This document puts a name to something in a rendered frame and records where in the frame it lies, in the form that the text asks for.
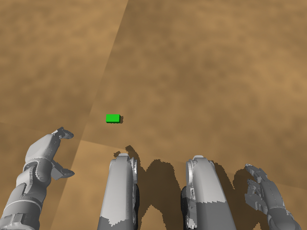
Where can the left robot arm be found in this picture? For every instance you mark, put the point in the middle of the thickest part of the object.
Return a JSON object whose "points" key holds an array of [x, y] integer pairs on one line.
{"points": [[25, 203]]}

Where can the right robot arm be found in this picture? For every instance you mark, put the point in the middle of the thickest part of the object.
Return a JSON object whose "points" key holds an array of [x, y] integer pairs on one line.
{"points": [[281, 219]]}

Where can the right robot hand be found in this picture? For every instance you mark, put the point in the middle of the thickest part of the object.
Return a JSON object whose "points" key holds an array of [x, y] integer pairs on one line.
{"points": [[267, 195]]}

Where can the right robot foot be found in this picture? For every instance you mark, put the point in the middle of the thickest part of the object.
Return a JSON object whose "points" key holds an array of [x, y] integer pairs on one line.
{"points": [[184, 209]]}

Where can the left robot hand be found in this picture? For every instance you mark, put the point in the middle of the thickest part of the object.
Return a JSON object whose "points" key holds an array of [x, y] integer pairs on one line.
{"points": [[46, 148]]}

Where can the small box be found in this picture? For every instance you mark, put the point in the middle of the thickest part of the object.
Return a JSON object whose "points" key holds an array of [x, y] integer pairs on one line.
{"points": [[113, 118]]}

